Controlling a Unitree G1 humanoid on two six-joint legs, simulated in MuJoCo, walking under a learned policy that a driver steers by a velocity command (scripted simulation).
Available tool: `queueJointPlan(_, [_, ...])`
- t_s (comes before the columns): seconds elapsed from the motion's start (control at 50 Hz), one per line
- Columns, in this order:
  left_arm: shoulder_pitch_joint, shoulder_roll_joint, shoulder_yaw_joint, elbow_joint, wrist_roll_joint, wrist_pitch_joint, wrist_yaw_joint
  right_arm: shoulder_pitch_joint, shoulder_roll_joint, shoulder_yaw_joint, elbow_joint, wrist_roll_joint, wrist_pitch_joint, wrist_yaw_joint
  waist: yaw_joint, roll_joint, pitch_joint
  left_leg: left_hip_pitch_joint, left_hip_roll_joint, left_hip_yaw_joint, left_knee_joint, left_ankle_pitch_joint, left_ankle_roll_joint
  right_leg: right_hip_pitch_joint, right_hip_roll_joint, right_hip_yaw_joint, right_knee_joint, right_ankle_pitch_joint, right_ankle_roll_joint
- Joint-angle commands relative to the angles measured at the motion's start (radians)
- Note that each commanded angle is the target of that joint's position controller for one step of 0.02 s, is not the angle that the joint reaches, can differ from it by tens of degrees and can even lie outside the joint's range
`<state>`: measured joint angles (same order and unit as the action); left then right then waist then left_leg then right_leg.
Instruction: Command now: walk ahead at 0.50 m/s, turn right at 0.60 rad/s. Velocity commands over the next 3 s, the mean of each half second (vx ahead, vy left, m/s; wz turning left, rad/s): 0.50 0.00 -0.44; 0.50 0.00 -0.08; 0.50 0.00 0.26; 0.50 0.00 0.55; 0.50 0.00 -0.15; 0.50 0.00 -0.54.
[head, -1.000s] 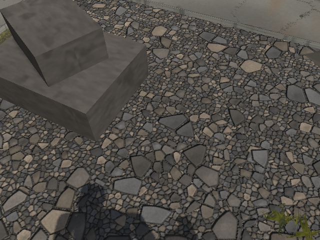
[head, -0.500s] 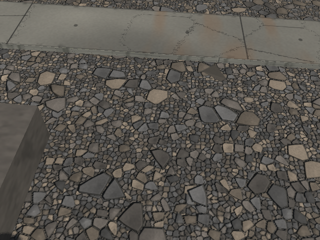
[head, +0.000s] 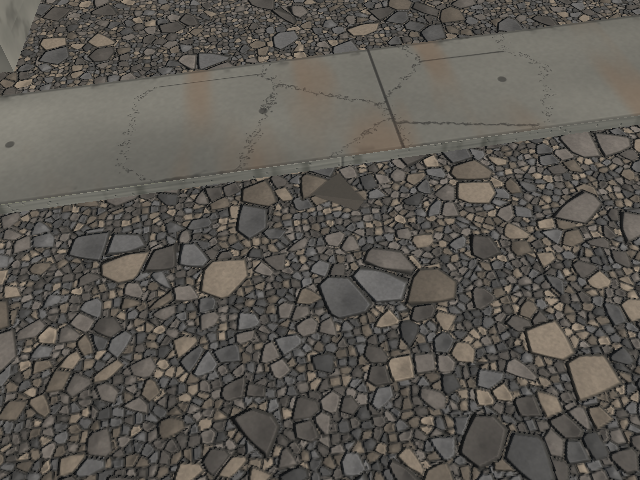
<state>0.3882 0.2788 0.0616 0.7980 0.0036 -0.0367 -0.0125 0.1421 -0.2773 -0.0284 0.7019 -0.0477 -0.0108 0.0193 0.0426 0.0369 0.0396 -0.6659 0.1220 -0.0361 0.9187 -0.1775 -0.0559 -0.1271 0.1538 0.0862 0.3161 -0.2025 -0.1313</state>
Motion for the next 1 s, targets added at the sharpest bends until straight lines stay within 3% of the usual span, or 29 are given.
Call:
queueJointPlan(0.02, [0.036, 0.154, 0.040, -0.049, -0.002, -0.019, 0.005, -0.088, -0.067, -0.013, -0.080, 0.004, -0.009, 0.002, 0.011, -0.088, -0.005, -0.023, -0.035, 0.022, -0.115, 0.117, -0.005, 0.018, -0.248, 0.235, -0.094, 0.274, -0.118])
queueJointPlan(0.12, [0.096, 0.172, 0.045, -0.035, 0.010, -0.016, 0.018, -0.206, -0.075, -0.006, -0.128, 0.017, -0.030, 0.008, 0.050, -0.102, 0.001, 0.023, -0.091, 0.018, -0.276, 0.121, 0.018, 0.104, -0.271, 0.291, -0.007, 0.406, -0.097])
queueJointPlan(0.16, [0.056, 0.187, 0.048, -0.044, 0.012, -0.015, 0.024, -0.148, -0.094, -0.012, -0.118, 0.020, -0.037, 0.003, 0.010, -0.117, -0.005, 0.163, -0.113, 0.009, -0.350, 0.072, 0.041, 0.073, -0.274, 0.314, 0.034, 0.435, -0.061])
queueJointPlan(0.2, [0.003, 0.199, 0.048, -0.051, 0.010, -0.021, 0.017, 0.040, -0.132, -0.031, -0.062, 0.020, -0.050, -0.016, -0.085, -0.095, -0.078, 0.455, -0.156, 0.032, -0.431, 0.023, 0.075, -0.001, -0.220, 0.291, 0.214, 0.562, -0.015])
queueJointPlan(0.22, [0.002, 0.165, 0.038, -0.052, 0.002, -0.030, 0.008, 0.180, -0.178, -0.046, -0.035, 0.006, -0.063, -0.030, -0.149, -0.027, -0.176, 0.666, -0.061, -0.045, -0.462, -0.016, 0.115, -0.080, -0.157, 0.223, 0.430, 0.480, 0.011])
queueJointPlan(0.24, [0.054, 0.067, 0.012, -0.081, -0.018, -0.038, 0.009, 0.307, -0.253, -0.063, -0.037, -0.018, -0.066, -0.046, -0.163, 0.120, -0.327, 0.904, 0.212, -0.377, -0.509, -0.234, 0.183, -0.264, -0.067, 0.111, 0.732, 0.066, 0.041])
queueJointPlan(0.26, [0.126, 0.085, 0.012, -0.096, -0.006, -0.034, 0.009, 0.262, -0.286, -0.075, -0.025, -0.003, -0.051, -0.040, -0.090, 0.305, -0.357, 0.926, 0.323, -0.790, -0.653, -0.270, 0.276, -0.459, 0.008, 0.049, 0.881, -0.336, 0.054])
queueJointPlan(0.28, [0.099, 0.125, 0.016, -0.050, 0.021, -0.018, 0.015, 0.182, -0.183, -0.058, -0.037, 0.010, -0.044, -0.032, -0.065, 0.101, -0.190, 0.784, 0.287, -0.693, -0.656, -0.368, 0.276, -0.512, -0.078, 0.071, 0.948, -0.254, 0.050])
queueJointPlan(0.3, [0.026, 0.118, 0.013, -0.049, 0.029, -0.015, 0.004, 0.137, -0.110, -0.041, -0.036, 0.018, -0.046, -0.024, -0.069, 0.001, -0.090, 0.660, 0.229, -0.535, -0.668, -0.316, 0.263, -0.491, -0.103, 0.058, 0.918, -0.180, 0.053])
queueJointPlan(0.32, [-0.008, 0.098, 0.009, -0.055, 0.028, -0.013, -0.004, 0.113, -0.079, -0.031, -0.025, 0.014, -0.049, -0.020, -0.052, -0.004, -0.041, 0.583, 0.175, -0.409, -0.689, -0.200, 0.239, -0.470, -0.129, 0.048, 0.864, -0.148, 0.057])
queueJointPlan(0.36, [-0.020, 0.080, 0.003, -0.053, 0.039, 0.002, -0.017, 0.133, -0.078, -0.028, 0.012, 0.018, -0.066, -0.017, -0.036, 0.060, -0.019, 0.517, 0.113, -0.261, -0.707, 0.013, 0.224, -0.425, -0.145, 0.035, 0.809, -0.133, 0.071])
queueJointPlan(0.4, [-0.033, 0.074, 0.000, -0.056, 0.040, 0.008, -0.023, 0.171, -0.088, -0.032, 0.041, 0.028, -0.087, -0.007, -0.030, 0.068, -0.037, 0.530, 0.107, -0.200, -0.711, 0.178, 0.240, -0.433, -0.136, 0.030, 0.783, -0.112, 0.077])
queueJointPlan(0.48, [-0.190, 0.055, -0.018, -0.104, 0.043, 0.004, -0.036, 0.204, -0.095, -0.035, 0.081, 0.036, -0.092, -0.002, -0.044, 0.058, -0.003, 0.544, 0.090, -0.095, -0.768, 0.213, 0.251, -0.510, -0.179, -0.022, 0.612, 0.013, 0.103])
queueJointPlan(0.54, [-0.315, 0.021, -0.042, -0.135, 0.036, -0.002, -0.046, 0.239, -0.099, -0.036, 0.110, 0.040, -0.086, 0.002, -0.075, 0.063, 0.009, 0.514, 0.053, -0.019, -0.772, 0.249, 0.230, -0.427, -0.198, -0.103, 0.411, 0.113, 0.111])
queueJointPlan(0.6, [-0.376, 0.033, -0.045, -0.150, 0.030, -0.005, -0.041, 0.297, -0.129, -0.043, 0.143, 0.038, -0.080, 0.001, -0.094, 0.062, 0.012, 0.555, 0.084, -0.023, -0.744, 0.299, 0.220, -0.364, -0.186, -0.138, 0.311, 0.107, 0.095])
queueJointPlan(0.66, [-0.346, 0.055, -0.037, -0.142, 0.035, -0.012, -0.027, 0.307, -0.148, -0.047, 0.166, 0.036, -0.067, -0.005, -0.067, 0.057, 0.003, 0.616, 0.112, -0.023, -0.649, 0.444, 0.204, -0.275, -0.154, -0.157, 0.233, 0.032, 0.056])
queueJointPlan(0.68, [-0.260, 0.062, -0.029, -0.111, 0.042, -0.020, -0.020, 0.305, -0.146, -0.046, 0.174, 0.039, -0.062, -0.007, -0.022, 0.034, -0.035, 0.615, 0.088, 0.011, -0.530, 0.555, 0.188, -0.155, -0.128, -0.167, 0.169, 0.039, 0.037])
queueJointPlan(0.7, [-0.114, 0.095, -0.013, -0.058, 0.055, -0.030, -0.010, 0.315, -0.124, -0.037, 0.176, 0.040, -0.061, -0.009, 0.032, -0.006, -0.125, 0.552, 0.041, 0.052, -0.345, 0.553, 0.168, 0.047, -0.135, -0.141, 0.146, 0.031, 0.009])
queueJointPlan(0.72, [0.072, 0.174, 0.008, -0.032, 0.073, -0.036, 0.004, 0.292, -0.081, -0.022, 0.131, 0.040, -0.063, -0.009, 0.108, -0.128, -0.260, 0.379, -0.009, 0.098, -0.046, 0.244, 0.142, 0.279, -0.381, 0.129, 0.109, -0.097, -0.049])
queueJointPlan(0.74, [0.090, 0.264, 0.032, -0.021, 0.054, -0.024, 0.014, 0.380, -0.009, -0.010, 0.105, 0.054, -0.061, -0.007, 0.057, -0.342, -0.327, 0.069, -0.176, 0.109, 0.242, -0.357, 0.114, 0.435, -0.594, 0.563, -0.025, -0.141, -0.166])
queueJointPlan(0.76, [0.036, 0.195, 0.022, -0.023, 0.017, -0.016, 0.013, 0.297, -0.121, -0.037, 0.121, 0.025, -0.049, -0.017, 0.058, -0.157, -0.213, -0.022, -0.118, 0.005, 0.303, -0.321, 0.126, 0.348, -0.542, 0.518, -0.038, -0.151, -0.147])
queueJointPlan(0.78, [-0.042, 0.139, 0.006, -0.028, 0.014, -0.020, 0.011, 0.243, -0.105, -0.037, 0.104, 0.030, -0.053, -0.009, 0.021, -0.129, -0.107, -0.027, -0.080, -0.005, 0.278, -0.230, 0.133, 0.239, -0.492, 0.374, -0.048, -0.066, -0.125])
queueJointPlan(0.8, [-0.084, 0.097, -0.004, -0.025, 0.017, -0.027, 0.006, 0.227, -0.082, -0.031, 0.107, 0.036, -0.055, -0.004, -0.008, -0.105, -0.064, 0.016, -0.052, -0.001, 0.228, -0.174, 0.128, 0.145, -0.443, 0.276, -0.079, 0.045, -0.100])
queueJointPlan(0.84, [-0.114, 0.061, -0.014, -0.012, 0.013, -0.040, 0.008, 0.253, -0.059, -0.027, 0.130, 0.018, -0.033, 0.005, -0.056, -0.127, -0.036, 0.105, -0.028, 0.012, 0.166, -0.134, 0.105, 0.036, -0.374, 0.153, -0.126, 0.141, -0.064])
queueJointPlan(0.9, [-0.070, 0.076, -0.007, 0.027, 0.003, -0.059, 0.008, 0.213, -0.042, -0.028, 0.125, 0.010, -0.016, 0.019, -0.069, -0.106, -0.022, 0.088, -0.026, 0.033, 0.130, -0.069, 0.080, 0.019, -0.356, 0.089, -0.172, 0.237, -0.082])
queueJointPlan(1.0, [0.003, 0.073, -0.006, 0.084, 0.002, -0.058, 0.007, 0.011, -0.027, -0.019, 0.068, 0.014, -0.015, 0.021, -0.033, -0.090, 0.036, -0.005, -0.010, 0.060, -0.070, 0.095, 0.050, 0.051, -0.328, 0.013, -0.211, 0.279, -0.082])
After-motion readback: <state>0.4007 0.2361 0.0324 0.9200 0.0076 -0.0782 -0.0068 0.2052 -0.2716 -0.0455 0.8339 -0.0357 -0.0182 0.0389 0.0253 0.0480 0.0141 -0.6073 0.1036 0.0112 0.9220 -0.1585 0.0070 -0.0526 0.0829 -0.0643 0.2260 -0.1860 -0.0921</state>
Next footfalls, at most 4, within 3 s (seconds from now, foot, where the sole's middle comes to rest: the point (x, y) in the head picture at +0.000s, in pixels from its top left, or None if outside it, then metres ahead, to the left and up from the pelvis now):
0.22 left None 0.31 0.13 -0.78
0.70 right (427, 465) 0.50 -0.13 -0.78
1.24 left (372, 322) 0.83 -0.03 -0.78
1.78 right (439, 227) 1.12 -0.21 -0.78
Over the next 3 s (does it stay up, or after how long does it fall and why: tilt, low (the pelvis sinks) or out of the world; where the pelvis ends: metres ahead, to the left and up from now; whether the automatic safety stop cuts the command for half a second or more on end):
stays up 1.53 -0.10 0.04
